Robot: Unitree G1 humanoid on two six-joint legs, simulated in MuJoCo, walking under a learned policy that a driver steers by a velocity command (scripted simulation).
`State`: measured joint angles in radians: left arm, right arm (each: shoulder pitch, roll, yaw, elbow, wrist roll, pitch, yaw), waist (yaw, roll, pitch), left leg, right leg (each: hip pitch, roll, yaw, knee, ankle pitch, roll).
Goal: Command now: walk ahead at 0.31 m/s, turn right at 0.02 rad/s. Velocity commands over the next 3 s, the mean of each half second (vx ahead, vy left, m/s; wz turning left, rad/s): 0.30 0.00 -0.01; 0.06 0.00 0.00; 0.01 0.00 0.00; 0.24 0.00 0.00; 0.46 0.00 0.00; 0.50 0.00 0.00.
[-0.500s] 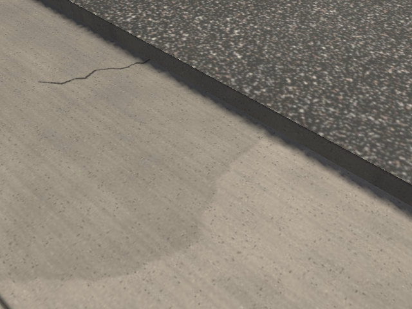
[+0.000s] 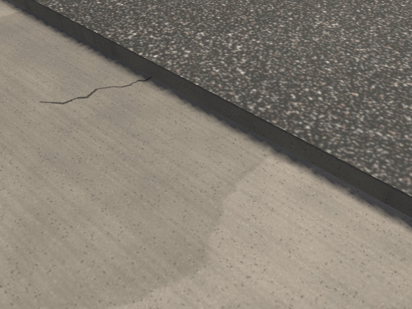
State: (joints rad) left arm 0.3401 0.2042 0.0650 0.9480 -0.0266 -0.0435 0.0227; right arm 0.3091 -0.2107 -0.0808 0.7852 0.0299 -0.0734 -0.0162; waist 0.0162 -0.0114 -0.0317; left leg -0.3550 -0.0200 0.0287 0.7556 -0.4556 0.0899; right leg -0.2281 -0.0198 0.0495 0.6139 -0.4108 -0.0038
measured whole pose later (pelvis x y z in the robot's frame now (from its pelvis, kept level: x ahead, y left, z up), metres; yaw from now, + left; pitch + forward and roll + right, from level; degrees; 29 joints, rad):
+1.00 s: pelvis +0.28 +0.03 +0.01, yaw +1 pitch +0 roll -1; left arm 0.15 0.21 0.03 0.99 0.01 -0.01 0.02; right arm 0.27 -0.20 -0.05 0.94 -0.01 -0.03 -0.04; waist 0.01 -0.02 0.02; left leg -0.25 0.03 0.00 0.55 -0.29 -0.01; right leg -0.31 0.01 -0.03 0.49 -0.18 -0.02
